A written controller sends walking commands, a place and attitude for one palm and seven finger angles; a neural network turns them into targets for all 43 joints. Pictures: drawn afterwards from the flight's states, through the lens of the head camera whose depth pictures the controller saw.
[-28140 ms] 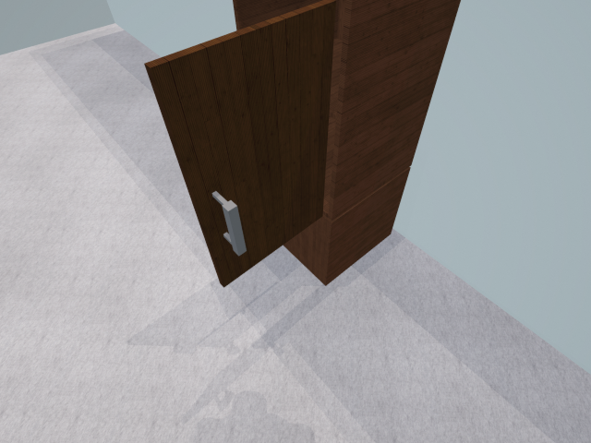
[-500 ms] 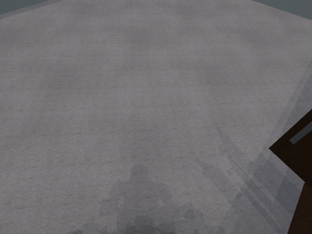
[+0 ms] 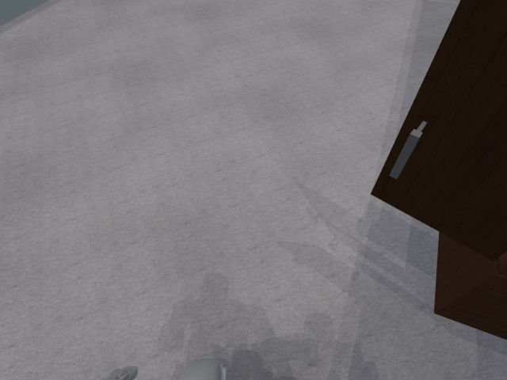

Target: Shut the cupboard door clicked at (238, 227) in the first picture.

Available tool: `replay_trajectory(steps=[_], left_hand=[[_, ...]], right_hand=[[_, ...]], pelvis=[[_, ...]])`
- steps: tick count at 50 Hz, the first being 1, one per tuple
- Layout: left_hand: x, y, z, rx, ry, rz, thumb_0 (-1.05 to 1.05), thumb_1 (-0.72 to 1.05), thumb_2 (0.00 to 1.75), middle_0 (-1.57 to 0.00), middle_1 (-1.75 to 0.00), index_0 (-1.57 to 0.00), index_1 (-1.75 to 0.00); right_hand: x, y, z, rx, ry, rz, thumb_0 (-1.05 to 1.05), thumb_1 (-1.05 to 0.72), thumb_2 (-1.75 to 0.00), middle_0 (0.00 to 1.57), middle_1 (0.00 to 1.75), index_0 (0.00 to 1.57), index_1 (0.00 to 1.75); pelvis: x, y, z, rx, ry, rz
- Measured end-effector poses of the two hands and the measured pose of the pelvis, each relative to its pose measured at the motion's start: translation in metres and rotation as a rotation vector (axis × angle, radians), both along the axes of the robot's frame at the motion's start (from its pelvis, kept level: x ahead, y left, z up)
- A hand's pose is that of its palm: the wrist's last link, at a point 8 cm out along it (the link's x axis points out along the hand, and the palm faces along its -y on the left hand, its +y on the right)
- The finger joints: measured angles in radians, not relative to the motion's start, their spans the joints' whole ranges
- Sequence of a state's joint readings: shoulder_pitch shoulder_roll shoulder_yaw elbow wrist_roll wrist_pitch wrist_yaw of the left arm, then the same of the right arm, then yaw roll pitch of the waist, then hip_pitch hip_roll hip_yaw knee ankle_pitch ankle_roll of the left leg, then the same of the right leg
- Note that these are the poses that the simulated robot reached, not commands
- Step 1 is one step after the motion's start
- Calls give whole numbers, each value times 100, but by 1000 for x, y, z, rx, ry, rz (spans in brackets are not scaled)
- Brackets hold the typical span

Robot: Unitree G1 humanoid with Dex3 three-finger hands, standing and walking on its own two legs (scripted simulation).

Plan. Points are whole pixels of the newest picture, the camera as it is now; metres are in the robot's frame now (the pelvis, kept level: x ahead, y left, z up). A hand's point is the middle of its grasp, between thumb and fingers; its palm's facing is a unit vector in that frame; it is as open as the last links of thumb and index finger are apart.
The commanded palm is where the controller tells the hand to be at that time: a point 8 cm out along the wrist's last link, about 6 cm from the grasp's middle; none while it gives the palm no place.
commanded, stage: turn to face it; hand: left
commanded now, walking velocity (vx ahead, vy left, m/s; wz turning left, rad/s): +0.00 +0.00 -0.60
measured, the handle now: (408, 150) +0.64 -0.34 -0.09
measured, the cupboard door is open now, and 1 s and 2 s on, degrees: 73 73 73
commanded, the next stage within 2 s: take the last steps up to it in 0.96 s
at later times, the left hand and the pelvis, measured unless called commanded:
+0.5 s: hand (163, 356) +0.17 +0.19 -0.15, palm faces -0.28 -0.93 -0.23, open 7.4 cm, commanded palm none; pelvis +0.01 +0.01 +0.00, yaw -18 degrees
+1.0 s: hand (191, 350) +0.19 +0.14 -0.18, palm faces -0.45 -0.87 -0.19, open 7.4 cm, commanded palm none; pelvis +0.04 +0.00 +0.00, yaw -30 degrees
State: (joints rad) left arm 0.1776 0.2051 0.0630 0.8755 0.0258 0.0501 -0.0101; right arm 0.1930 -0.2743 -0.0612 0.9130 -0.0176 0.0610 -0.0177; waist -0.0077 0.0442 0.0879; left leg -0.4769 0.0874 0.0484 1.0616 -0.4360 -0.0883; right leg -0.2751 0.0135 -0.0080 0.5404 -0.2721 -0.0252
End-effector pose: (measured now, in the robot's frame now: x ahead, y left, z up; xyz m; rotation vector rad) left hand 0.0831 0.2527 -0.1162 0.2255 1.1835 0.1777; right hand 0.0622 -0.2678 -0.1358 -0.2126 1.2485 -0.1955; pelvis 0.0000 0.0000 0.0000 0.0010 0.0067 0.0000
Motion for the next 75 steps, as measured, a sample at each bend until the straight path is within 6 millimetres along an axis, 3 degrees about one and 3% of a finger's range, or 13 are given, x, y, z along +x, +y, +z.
replay_trajectory(steps=[8, 12, 20, 25, 29, 33, 39, 49, 56, 62, 68, 71, 75], left_hand=[[14, 6, -17, -52, 41, -66, 1, 90, 90, -21, -30, -20, -30], [28, 16, -28, -67, 59, -103, 1, 90, 90, -21, -30, -20, -30], [68, 10, -12, -57, 47, -207, 1, 91, 90, -20, -30, -20, -30], [98, -19, -5, -32, 19, -310, 1, 91, 90, -20, -30, -20, -30], [118, -49, -6, 1, -47, -387, 1, 90, 90, -20, -30, -20, -30], [116, -68, 2, 9, -44, -416, 1, 90, 90, -20, -30, -20, -30], [108, -81, 1, -14, 11, -449, 1, 90, 90, -20, -30, -20, -30], [122, -66, -30, -62, 87, -464, 1, 90, 90, -21, -30, -20, -30], [139, -68, -21, -49, 104, -508, 1, 90, 90, -20, -30, -20, -30], [151, -96, -11, -37, 99, -585, 1, 91, 90, -20, -30, -20, -30], [153, -131, -10, -35, 42, -596, 1, 90, 90, -20, -30, -20, -30], [143, -138, -8, -33, 72, -576, 0, 90, 90, -20, -30, -20, -30], [129, -143, -14, -32, 169, -566, 0, 90, 90, -20, -30, -20, -30]], right_hand=[[10, 18, 17, -23, -83, -53, 1, -91, -90, 20, 30, 20, 30], [2, 32, 21, -44, -104, -72, 1, -91, -90, 20, 30, 20, 30], [-43, 40, 24, -22, -39, -178, 1, -90, -90, 21, 30, 20, 30], [-80, 29, 9, 14, 1, -283, 1, -90, -90, 21, 30, 20, 30], [-109, 9, -16, 39, 36, -362, 1, -90, -90, 21, 30, 20, 30], [-118, -4, -15, 29, 60, -410, 1, -90, -90, 20, 30, 20, 30], [-105, -10, 3, 18, -6, -444, 1, -91, -90, 20, 30, 20, 30], [-78, 14, 14, -36, -76, -469, 1, -91, -90, 20, 30, 20, 30], [-98, 39, 18, -3, -13, -505, 1, -90, -90, 21, 30, 20, 30], [-135, 44, 5, 54, 40, -594, 1, -90, -90, 21, 30, 20, 30], [-169, 27, -12, 96, 135, -652, 1, -90, -90, 21, 30, 20, 30], [-160, 9, -5, 90, 135, -654, 1, -91, -90, 20, 30, 20, 30], [-127, -17, 4, 70, 75, -646, 1, -91, -90, 20, 30, 20, 30]], pelvis=[[7, 16, -1, -4, 18, -95], [11, 26, -4, -17, 18, -148], [14, 24, 8, -37, 10, -246], [12, 10, 3, -31, 5, -314], [10, -7, -12, -8, 5, -357], [9, -11, -6, -5, 2, -388], [15, -15, 4, 9, 9, -439], [39, 1, -5, -15, 16, -519], [41, 0, 6, -27, 12, -561], [42, -16, 6, -26, 13, -598], [48, -45, -3, -21, 2, -600], [58, -58, 4, -8, -1, -606], [75, -74, 7, 2, 4, -607]])
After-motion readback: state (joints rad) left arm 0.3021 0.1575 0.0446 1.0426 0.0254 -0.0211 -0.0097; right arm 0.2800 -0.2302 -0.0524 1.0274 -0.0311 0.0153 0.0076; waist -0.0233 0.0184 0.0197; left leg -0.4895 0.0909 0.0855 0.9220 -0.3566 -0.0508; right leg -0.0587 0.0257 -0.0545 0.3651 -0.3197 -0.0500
